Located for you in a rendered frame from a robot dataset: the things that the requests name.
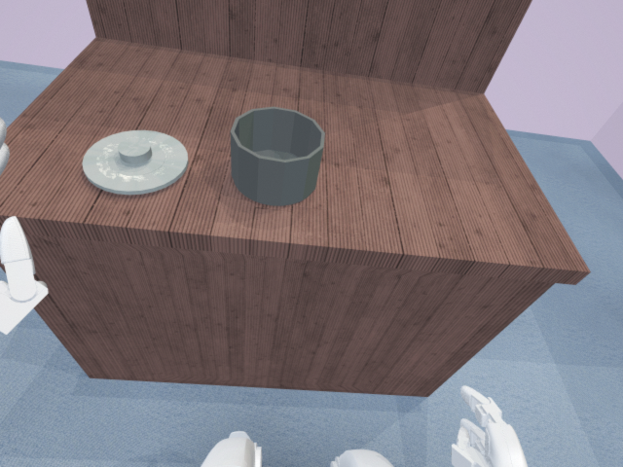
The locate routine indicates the left robot thigh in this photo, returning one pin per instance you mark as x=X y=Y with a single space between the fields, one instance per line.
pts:
x=234 y=452

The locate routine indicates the lid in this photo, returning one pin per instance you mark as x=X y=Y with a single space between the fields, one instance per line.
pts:
x=105 y=169

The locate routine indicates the robot left shin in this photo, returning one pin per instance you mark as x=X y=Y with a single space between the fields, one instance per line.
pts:
x=239 y=434

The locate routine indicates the robot left hand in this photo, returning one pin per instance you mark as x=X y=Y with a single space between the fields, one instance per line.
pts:
x=22 y=292

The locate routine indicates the knob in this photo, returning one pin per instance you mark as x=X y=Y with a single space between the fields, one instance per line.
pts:
x=135 y=150

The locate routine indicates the table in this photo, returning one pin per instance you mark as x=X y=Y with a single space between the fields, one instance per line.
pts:
x=425 y=237

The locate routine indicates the pot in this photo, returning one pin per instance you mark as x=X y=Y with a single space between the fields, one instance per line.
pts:
x=276 y=155

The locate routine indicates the robot right hand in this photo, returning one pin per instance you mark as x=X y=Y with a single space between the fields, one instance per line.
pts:
x=498 y=446

